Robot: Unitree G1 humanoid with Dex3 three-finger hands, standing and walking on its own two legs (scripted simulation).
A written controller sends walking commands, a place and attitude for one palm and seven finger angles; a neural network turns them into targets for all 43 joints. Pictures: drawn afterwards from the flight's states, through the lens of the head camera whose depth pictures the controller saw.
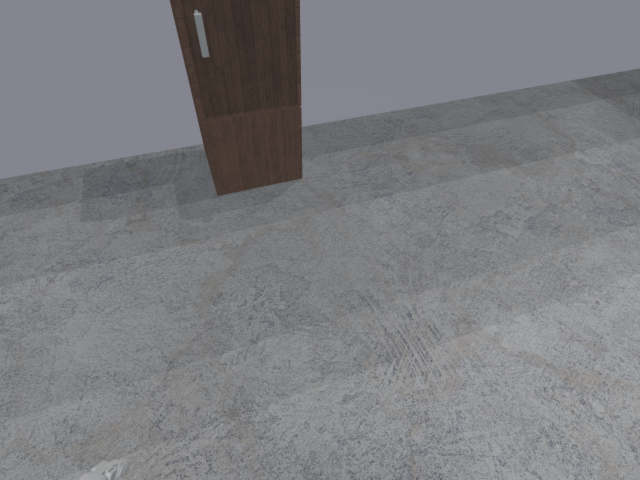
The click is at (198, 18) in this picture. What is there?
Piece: cupboard door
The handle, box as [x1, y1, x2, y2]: [194, 10, 208, 57]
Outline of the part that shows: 194,10 194,17 202,56 208,56 200,12 198,13 197,10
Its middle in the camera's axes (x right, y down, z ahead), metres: -0.41 -0.69 +1.30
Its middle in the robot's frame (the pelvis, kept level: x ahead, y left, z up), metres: +1.42 +0.47 -0.02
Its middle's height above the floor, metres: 0.74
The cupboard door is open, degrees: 0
